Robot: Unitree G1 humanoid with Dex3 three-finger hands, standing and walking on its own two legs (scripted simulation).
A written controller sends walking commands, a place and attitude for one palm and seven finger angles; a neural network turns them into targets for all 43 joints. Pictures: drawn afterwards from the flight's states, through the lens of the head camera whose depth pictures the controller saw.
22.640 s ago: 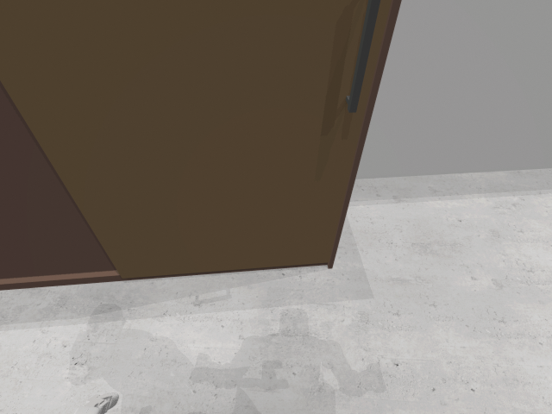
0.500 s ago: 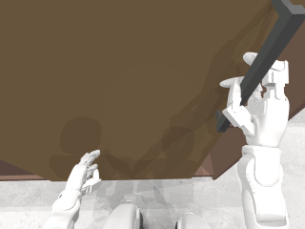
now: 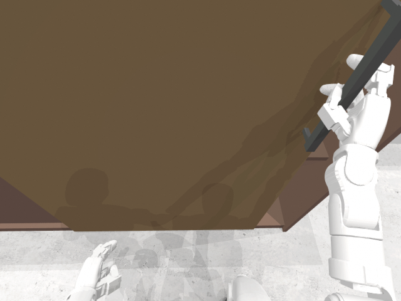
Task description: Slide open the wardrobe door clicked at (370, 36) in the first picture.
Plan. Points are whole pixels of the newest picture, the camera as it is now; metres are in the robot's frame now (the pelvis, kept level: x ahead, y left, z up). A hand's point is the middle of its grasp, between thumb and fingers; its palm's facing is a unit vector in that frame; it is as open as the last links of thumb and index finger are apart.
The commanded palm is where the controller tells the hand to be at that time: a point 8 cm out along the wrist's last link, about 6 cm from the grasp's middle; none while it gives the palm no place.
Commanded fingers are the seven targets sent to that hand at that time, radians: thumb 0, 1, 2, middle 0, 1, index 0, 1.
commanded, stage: step sideways, sliding the door along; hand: right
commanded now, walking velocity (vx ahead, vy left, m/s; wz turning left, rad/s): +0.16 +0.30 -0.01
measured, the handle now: (340, 91) +0.43 -0.23 +0.19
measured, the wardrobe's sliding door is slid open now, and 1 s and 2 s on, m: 0.16 0.18 0.18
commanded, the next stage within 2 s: stop walking and hold the door there in 0.10 s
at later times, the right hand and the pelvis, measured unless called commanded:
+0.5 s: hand (320, 109) +0.39 -0.19 +0.18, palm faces +0.47 +0.83 -0.30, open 6.8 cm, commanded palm +0.35 -0.23 +0.16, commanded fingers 0.00 -0.90 -0.90 0.45 1.40 0.45 1.40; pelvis +0.03 +0.10 -0.01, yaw +2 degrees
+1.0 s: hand (320, 108) +0.39 -0.19 +0.19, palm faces +0.40 +0.89 -0.21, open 6.2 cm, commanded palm +0.35 -0.22 +0.16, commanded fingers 0.00 -0.90 -0.90 0.45 1.40 0.45 1.40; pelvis -0.01 +0.07 +0.00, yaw +6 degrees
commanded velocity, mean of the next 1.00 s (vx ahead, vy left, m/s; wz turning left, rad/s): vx -0.02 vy -0.05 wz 0.01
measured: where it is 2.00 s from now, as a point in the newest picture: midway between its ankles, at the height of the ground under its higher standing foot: outside the picture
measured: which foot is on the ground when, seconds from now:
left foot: down 0.00-0.06, up 0.08-0.42, down 0.44-0.80, up 0.82-1.00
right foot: up 0.00-0.04, down 0.06-0.44, up 0.46-0.76, down 0.78-1.00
